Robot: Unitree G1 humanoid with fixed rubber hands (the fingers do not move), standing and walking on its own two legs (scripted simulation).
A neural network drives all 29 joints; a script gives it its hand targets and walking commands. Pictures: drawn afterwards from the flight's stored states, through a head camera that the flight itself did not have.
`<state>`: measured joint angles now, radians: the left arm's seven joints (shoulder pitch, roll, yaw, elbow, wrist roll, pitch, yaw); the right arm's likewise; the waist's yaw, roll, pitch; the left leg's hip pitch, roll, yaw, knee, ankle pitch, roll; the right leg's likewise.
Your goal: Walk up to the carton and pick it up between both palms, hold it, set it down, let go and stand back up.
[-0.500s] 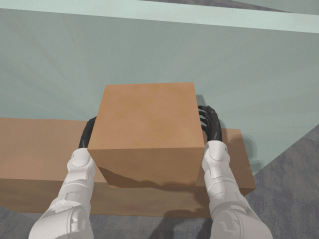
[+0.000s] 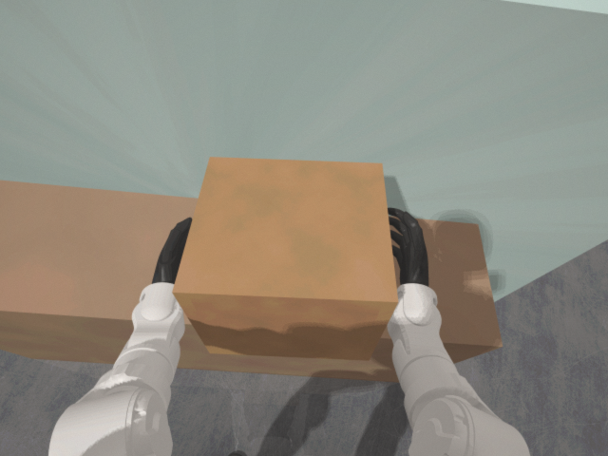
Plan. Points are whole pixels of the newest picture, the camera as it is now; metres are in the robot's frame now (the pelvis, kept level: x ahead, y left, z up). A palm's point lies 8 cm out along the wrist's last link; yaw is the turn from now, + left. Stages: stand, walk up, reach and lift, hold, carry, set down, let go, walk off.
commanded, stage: set down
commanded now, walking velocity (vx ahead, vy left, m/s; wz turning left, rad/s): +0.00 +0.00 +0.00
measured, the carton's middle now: (292, 262) +0.39 +0.01 -0.06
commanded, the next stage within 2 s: none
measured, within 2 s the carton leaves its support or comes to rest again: rests again in 1.90 s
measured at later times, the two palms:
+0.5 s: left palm (175, 282) +0.37 +0.17 -0.08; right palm (408, 287) +0.35 -0.16 -0.05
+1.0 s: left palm (176, 283) +0.37 +0.17 -0.08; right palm (408, 294) +0.34 -0.16 -0.06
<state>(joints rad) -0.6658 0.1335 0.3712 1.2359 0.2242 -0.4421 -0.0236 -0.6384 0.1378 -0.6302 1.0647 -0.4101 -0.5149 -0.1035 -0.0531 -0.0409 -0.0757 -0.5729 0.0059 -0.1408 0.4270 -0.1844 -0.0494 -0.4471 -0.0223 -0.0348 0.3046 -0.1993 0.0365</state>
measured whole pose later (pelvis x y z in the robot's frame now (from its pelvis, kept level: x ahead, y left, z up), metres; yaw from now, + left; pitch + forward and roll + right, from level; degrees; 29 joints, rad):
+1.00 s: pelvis -0.03 +0.01 -0.02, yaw +0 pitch +26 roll -3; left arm -0.82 0.14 0.34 1.42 0.19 -0.61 0.01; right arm -0.70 0.09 -0.75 1.16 -0.42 -0.64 -0.07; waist -0.04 -0.02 -0.10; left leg -0.81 0.01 -0.14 0.55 -0.20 -0.04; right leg -0.69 -0.02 -0.04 0.45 -0.21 0.04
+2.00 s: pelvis -0.04 +0.01 -0.04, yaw -1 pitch +28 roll -4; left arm -0.95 0.25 0.14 1.61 -0.06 -0.55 0.05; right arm -0.84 -0.03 -0.39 1.42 -0.18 -0.52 -0.11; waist -0.10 -0.02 -0.20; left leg -0.97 0.00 -0.14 0.77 -0.29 -0.04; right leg -0.85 -0.01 -0.04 0.68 -0.31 0.04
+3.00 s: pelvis -0.08 +0.02 -0.06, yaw -2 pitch +26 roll -4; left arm -0.74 0.30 -0.05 1.42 -0.23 -0.53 -0.01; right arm -0.67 -0.12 -0.04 1.39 0.22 -0.56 -0.11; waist -0.03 0.00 -0.24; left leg -1.07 0.00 -0.14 0.89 -0.28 -0.04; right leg -0.96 -0.01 -0.04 0.81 -0.31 0.04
